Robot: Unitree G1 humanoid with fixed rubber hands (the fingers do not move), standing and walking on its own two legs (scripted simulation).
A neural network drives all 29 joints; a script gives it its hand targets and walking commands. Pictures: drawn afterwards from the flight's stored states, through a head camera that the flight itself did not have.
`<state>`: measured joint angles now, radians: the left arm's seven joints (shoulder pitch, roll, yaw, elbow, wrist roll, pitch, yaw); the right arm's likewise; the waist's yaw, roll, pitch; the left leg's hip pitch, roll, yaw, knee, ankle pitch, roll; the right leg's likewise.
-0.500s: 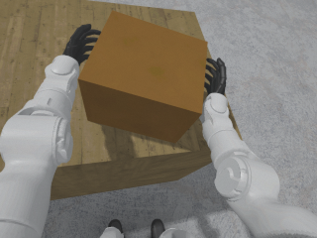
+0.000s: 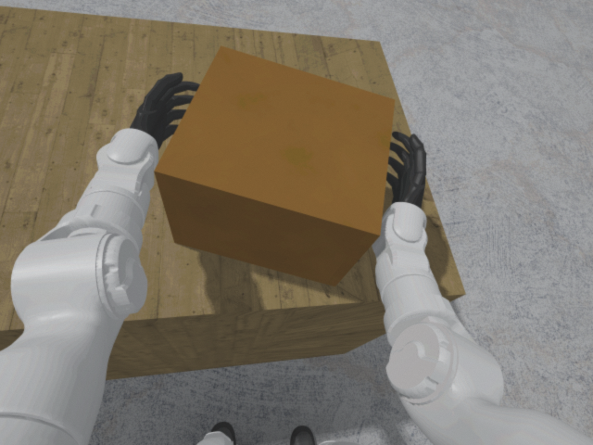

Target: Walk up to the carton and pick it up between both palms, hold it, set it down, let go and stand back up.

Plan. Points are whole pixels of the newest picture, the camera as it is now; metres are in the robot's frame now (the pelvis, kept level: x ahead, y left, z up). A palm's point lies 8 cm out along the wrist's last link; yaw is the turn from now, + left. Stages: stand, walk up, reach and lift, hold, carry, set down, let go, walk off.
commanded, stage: reach and lift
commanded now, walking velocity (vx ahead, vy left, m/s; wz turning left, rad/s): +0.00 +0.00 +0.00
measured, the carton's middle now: (281, 173) +0.47 +0.01 +0.02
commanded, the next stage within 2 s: none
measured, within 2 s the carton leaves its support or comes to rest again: leaves its support in 1.68 s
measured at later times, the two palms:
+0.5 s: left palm (151, 132) +0.49 +0.18 +0.06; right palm (405, 199) +0.41 -0.16 +0.06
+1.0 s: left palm (149, 128) +0.48 +0.18 +0.09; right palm (408, 203) +0.40 -0.16 +0.05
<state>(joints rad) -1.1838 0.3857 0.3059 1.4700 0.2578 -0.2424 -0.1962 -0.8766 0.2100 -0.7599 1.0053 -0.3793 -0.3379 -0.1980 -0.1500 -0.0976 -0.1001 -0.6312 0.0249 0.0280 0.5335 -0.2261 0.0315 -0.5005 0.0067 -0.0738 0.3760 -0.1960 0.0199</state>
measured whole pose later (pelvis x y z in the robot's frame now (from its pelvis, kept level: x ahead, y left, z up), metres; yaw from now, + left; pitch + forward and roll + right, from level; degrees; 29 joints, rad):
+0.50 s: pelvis +0.00 +0.00 +0.00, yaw -1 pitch +20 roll -3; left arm -1.18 0.39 0.26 1.51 0.24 -0.30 -0.17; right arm -0.88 0.17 -0.72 1.10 -0.36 -0.45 -0.22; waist -0.13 -0.07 -0.14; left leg -0.67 0.03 0.05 0.52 -0.21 0.03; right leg -0.54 0.01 -0.07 0.36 -0.18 0.02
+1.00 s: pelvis -0.01 -0.02 +0.00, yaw +0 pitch +23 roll -3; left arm -1.19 0.38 0.12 1.52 0.18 -0.40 -0.13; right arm -0.87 0.10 -0.56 1.21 -0.22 -0.62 -0.27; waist -0.07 -0.02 -0.17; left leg -0.68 0.04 0.04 0.40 -0.12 0.02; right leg -0.55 0.02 -0.08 0.26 -0.10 -0.01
